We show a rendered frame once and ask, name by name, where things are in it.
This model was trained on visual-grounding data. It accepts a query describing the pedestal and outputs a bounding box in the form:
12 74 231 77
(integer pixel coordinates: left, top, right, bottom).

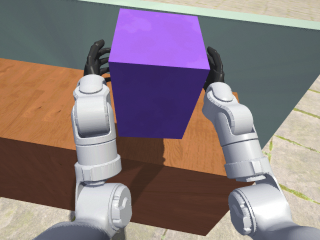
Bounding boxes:
0 58 255 236

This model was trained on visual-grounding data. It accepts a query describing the left robot hand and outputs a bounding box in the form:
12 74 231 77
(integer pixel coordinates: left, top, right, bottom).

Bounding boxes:
83 39 111 83

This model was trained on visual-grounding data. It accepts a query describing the carton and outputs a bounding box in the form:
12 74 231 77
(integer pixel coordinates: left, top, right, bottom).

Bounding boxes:
108 8 210 139

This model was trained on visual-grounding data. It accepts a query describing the left robot forearm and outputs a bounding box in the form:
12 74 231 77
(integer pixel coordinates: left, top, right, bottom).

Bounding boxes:
71 74 122 216

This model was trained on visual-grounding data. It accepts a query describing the robot left upper arm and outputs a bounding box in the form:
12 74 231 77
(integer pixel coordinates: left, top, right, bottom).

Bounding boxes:
32 183 132 240

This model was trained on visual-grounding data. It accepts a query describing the robot right upper arm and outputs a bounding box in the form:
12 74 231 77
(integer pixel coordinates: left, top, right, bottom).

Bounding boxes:
228 182 320 240

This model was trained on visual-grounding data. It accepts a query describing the right robot forearm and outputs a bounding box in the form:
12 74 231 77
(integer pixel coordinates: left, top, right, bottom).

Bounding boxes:
202 82 292 218

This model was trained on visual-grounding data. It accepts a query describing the right robot hand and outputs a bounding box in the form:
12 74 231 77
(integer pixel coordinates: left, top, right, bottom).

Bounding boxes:
203 46 225 92

